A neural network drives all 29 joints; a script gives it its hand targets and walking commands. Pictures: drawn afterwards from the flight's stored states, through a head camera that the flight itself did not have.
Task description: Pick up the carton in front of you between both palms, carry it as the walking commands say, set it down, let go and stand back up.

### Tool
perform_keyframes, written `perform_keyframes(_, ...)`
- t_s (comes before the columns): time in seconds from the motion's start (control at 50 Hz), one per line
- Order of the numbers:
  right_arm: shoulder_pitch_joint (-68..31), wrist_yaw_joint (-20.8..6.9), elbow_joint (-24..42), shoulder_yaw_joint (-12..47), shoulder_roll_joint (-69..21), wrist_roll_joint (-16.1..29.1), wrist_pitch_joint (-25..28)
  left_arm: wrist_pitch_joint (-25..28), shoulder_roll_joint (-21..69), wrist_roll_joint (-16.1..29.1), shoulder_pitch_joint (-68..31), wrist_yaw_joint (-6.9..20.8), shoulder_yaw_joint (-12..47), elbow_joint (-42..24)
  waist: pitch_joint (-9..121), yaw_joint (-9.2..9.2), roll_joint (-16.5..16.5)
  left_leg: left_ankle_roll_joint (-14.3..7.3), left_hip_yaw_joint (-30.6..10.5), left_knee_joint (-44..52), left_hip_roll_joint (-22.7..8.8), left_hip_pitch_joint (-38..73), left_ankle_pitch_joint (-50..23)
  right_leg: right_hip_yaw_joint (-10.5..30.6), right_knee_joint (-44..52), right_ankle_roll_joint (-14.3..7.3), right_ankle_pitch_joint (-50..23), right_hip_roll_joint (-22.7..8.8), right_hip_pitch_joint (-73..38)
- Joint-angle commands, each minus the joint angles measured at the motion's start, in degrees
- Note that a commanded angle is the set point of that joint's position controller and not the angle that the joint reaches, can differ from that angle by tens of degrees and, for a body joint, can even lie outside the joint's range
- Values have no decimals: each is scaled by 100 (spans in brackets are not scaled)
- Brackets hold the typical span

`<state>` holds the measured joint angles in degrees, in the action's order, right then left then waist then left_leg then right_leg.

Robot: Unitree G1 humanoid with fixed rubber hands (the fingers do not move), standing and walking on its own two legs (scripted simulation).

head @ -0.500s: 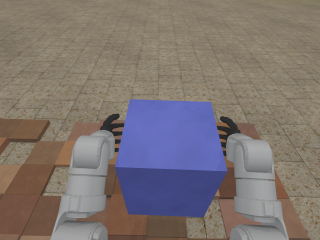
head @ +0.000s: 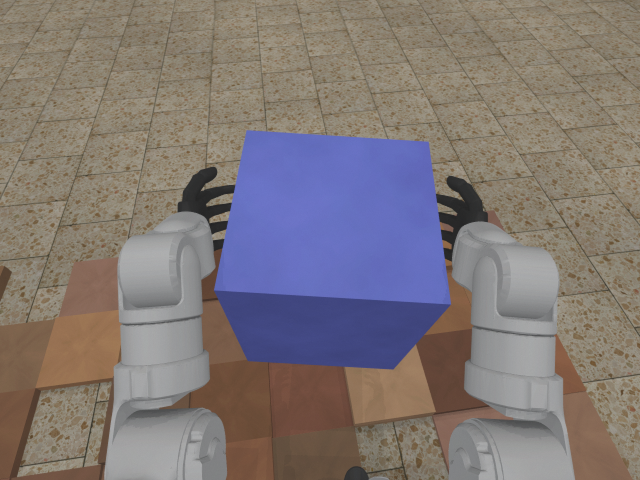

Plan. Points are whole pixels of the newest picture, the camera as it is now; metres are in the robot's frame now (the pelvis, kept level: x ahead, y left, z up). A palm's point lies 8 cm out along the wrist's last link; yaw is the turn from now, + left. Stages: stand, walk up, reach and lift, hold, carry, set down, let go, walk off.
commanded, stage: carry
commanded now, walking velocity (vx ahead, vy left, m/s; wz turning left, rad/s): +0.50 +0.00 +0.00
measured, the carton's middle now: (328, 263) +0.39 -0.02 +0.04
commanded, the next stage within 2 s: none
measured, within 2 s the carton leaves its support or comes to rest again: neither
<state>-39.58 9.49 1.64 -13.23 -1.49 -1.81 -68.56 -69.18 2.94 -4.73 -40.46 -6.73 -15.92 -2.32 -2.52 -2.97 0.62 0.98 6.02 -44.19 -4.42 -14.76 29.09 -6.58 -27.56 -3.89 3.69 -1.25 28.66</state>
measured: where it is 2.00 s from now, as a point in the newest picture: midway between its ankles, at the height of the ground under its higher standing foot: (314, 212)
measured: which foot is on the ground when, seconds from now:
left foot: down 0.00-0.00, up 0.02-0.42, down 0.44-0.94, up 0.96-1.00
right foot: down 0.00-0.44, up 0.46-0.88, down 0.90-1.00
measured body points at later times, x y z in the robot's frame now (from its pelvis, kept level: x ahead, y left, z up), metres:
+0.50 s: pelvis +0.32 +0.00 -0.03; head +0.32 +0.01 +0.42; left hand +0.71 +0.15 +0.13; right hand +0.70 -0.15 +0.14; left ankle +0.41 +0.05 -0.75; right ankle +0.14 -0.09 -0.67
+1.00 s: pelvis +0.62 -0.03 -0.02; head +0.67 -0.01 +0.43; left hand +0.98 +0.16 +0.07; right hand +1.01 -0.14 +0.08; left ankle +0.46 +0.06 -0.63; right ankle +0.74 -0.10 -0.72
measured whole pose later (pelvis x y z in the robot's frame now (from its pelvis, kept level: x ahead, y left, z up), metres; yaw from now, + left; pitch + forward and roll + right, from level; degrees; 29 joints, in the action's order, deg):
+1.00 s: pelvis +0.62 -0.03 -0.02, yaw +3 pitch +4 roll -1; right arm -35.3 5.8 -4.2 -13.8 0.3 -2.5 -67.5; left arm -67.1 3.0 -5.1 -36.9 -7.2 -10.1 5.3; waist -1.4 3.3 -0.1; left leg -1.8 -0.2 -72.3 3.0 -21.8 24.6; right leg -1.4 -40.1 -3.7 8.5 4.2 33.9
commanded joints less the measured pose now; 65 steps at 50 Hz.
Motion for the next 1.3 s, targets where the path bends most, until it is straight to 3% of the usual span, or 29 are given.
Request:
perform_keyframes(0.0, -4379, -1474, 800, 4288, -5889, 2652, -77, 2, 5080, 2032, -3449, 1072, 3858, -264, 4525, 612, -1900, -95, -444, -2908, 484, -2501, 451, 3061, -218, -1148, -2387, -2101, -5903)
perform_keyframes(0.04, -4872, -1429, 1030, 4284, -5841, 2710, -131, -64, 5087, 2328, -4099, 1103, 3966, -940, 4020, 752, -985, -189, -667, -3170, 328, -3194, 247, 2841, -65, -981, -1919, -1878, -5508)
perform_keyframes(0.08, -4948, -1333, 1180, 4157, -5706, 2675, -220, -182, 5105, 2581, -4586, 1119, 4039, -1409, 3640, 727, -667, -220, -691, -2610, 147, -3192, -279, 2244, 9, -792, -2482, -1623, -4922)
perform_keyframes(0.18, -4366, -1128, 706, 3790, -5330, 2059, -489, -496, 5083, 2748, -4518, 1235, 4058, -1174, 3556, 738, -731, -177, -423, -1598, 241, -3376, -475, 1829, 130, -863, -2388, -1491, -4825)
perform_keyframes(0.32, -4513, -1252, -325, 3435, -5487, 1721, -590, -554, 5507, 2873, -4813, 1570, 3965, 26, 2711, 796, -1003, -392, 220, 1002, 655, -2073, -2931, 655, 20, -408, -3099, -752, -3959)
perform_keyframes(0.36, -4449, -1315, -652, 3247, -5489, 1736, -610, -522, 5603, 2833, -4739, 1568, 3849, 399, 2615, 510, -908, -544, 352, 1714, 776, -940, -3592, 501, -262, -234, -3317, -686, -3483)
perform_keyframes(0.4, -4209, -1410, -994, 3030, -5515, 1736, -611, -497, 5693, 2697, -4654, 1533, 3750, 699, 3071, -242, -565, -550, 460, 2169, 679, 1235, -3868, 7, -2001, 34, -3122, -480, -2616)
perform_keyframes(0.42, -4147, -1478, -1132, 2906, -5497, 1748, -593, -468, 5667, 2645, -4724, 1520, 3655, 851, 3088, -334, 25, -368, -257, 1825, 77, 2317, -4074, 66, -3121, 146, -912, -237, -1332)
perform_keyframes(0.44, -4165, -1532, -1401, 2765, -5515, 1788, -584, -474, 5726, 2579, -4660, 1503, 3573, 1163, 3050, 55, 1072, -462, -1706, 974, -999, 3169, -6684, 366, -4029, 231, 2723, 237, -4)
perform_keyframes(0.46, -4165, -1566, -1520, 2693, -5419, 1769, -540, -492, 5869, 2486, -4546, 1449, 3404, 1357, 3619, -83, 1855, -1527, -3435, 1545, -1725, 3713, -4707, 616, -5200, 276, 2924, 485, 1004)
perform_keyframes(0.48, -4203, -1637, -1564, 2768, -5758, 1933, -501, -445, 5841, 2396, -4616, 1389, 3354, 1226, 3474, -63, 1501, -1795, -3636, 2136, -1603, 3262, -2823, 778, -5667, 175, 2509, 279, 1440)
perform_keyframes(0.52, -4720, -1746, -1039, 3007, -6340, 2295, -380, -347, 6094, 2353, -4868, 1288, 3365, 909, 2974, -15, 439, -1571, -2962, 2277, -1237, 2374, -2433, 725, -5605, 154, 1986, 35, 1685)
perform_keyframes(0.56, -5250, -1785, -536, 3291, -6718, 2655, -253, -215, 6206, 2314, -4812, 1182, 3366, 644, 2990, 132, 238, -1488, -2514, 2262, -1094, 1811, -2471, 661, -5611, 160, 1878, -105, 1584)
perform_keyframes(0.66, -5096, -1688, 100, 3655, -6797, 2825, -31, 21, 6247, 2302, -4197, 994, 3651, 257, 3138, 119, 227, -1600, -2172, 1910, -994, 2294, -3014, 487, -6152, 238, 1927, -346, 2943)
perform_keyframes(0.76, -4401, -1608, 396, 3854, -6376, 2630, 92, 127, 6105, 2357, -3940, 978, 4120, -136, 2906, -87, 450, -1418, -1289, 1848, -547, 2390, -4962, -26, -3944, 199, 1360, -163, 2649)
perform_keyframes(0.82, -3804, -1596, 246, 3886, -6100, 2440, 78, 112, 5944, 2339, -3592, 1013, 4260, -88, 2823, -92, 611, -1175, -702, 1733, -313, 2413, -6240, -395, -1766, 18, 366, 183, 1475)
perform_keyframes(0.86, -3456, -1611, 15, 3872, -5973, 2288, 83, 109, 5829, 2302, -3240, 1073, 4248, 121, 3014, 227, 961, -884, -425, 1022, -339, 2175, -8116, -854, -949, -87, 224, 741, -96)
perform_keyframes(0.88, -3420, -1630, -64, 3897, -5932, 2246, 104, 140, 5810, 2295, -3200, 1123, 4255, 187, 3357, 652, 994, -651, -72, -62, -344, 1825, -8308, -810, -405, -181, -409, 730, -1387)
perform_keyframes(0.9, -3531, -1648, -65, 3919, -5912, 2234, 123, 191, 5853, 2278, -3089, 1179, 4217, 246, 3775, 1033, 626, -501, 70, -1244, -55, 705, -6921, -75, -166, -347, -680, 378, -2913)
perform_keyframes(0.92, -3696, -1683, 53, 3925, -6045, 2289, 119, 284, 5811, 2216, -3097, 1201, 4184, 290, 4268, 1032, -1250, -77, 57, -3130, 810, -1147, -3289, 2877, -413, -1278, -3421, -1228, -4260)
perform_keyframes(0.94, -3687, -1693, -38, 3956, -6089, 2276, 122, 316, 5859, 2283, -3053, 1222, 4181, 367, 4492, 1141, -2058, -10, -568, -4366, 1431, -2137, -243, 4182, -115, -1818, -4189, -1417, -4821)
perform_keyframes(0.96, -3812, -1691, 99, 3987, -6120, 2256, 167, 340, 5961, 2423, -3155, 1252, 4287, 138, 4238, 1023, -1423, -218, -950, -4421, 1031, -2351, -145, 3954, -249, -1613, -3386, -1204, -4460)
perform_keyframes(1.0, -3850, -1581, 246, 3861, -6043, 2142, 211, 297, 6263, 2876, -4056, 1320, 4621, -490, 3573, 764, -382, -355, -866, -3798, 704, -2849, -157, 3384, -235, -1175, -1715, -1088, -3842)
perform_keyframes(1.06, -3681, -1352, 376, 3642, -5757, 1863, 191, 238, 6332, 3312, -4532, 1400, 4765, -760, 3458, 613, -455, -349, -762, -2107, 579, -2403, 223, 3041, 183, -1041, -251, -999, -3010)
perform_keyframes(1.08, -3701, -1296, 416, 3613, -5669, 1780, 177, 212, 6283, 3353, -4547, 1414, 4739, -762, 3368, 637, -540, -309, -600, -1443, 645, -2236, 478, 2885, 240, -1075, -369, -996, -2856)
perform_keyframes(1.16, -3904, -1188, 533, 3601, -5359, 1701, 31, 32, 5875, 3313, -4480, 1395, 4499, -641, 3388, 740, -892, -327, -324, -110, 685, -1531, -979, 2421, 150, -1007, -1163, -1127, -2560)
perform_keyframes(1.24, -4094, -1203, 231, 3505, -5020, 1778, -294, -252, 5428, 3049, -4312, 1316, 4131, -93, 3175, 636, -719, -375, 97, 1634, 851, -254, -1977, 1567, -456, -517, -978, -715, -2024)
perform_keyframes(1.26, -4154, -1236, 47, 3430, -4954, 1815, -381, -319, 5338, 2954, -4310, 1294, 4014, 103, 3296, 484, -596, -529, -168, 1794, 582, 657, -2118, 1370, -876, -339, -971, -574, -1526)
perform_keyframes(1.28, -4136, -1250, -135, 3339, -4869, 1816, -429, -412, 5342, 2877, -4405, 1286, 3884, 225, 3470, 200, 184, -1006, -1625, 1990, -310, 1641, -1497, 914, -1756, -26, -532, -169, -439)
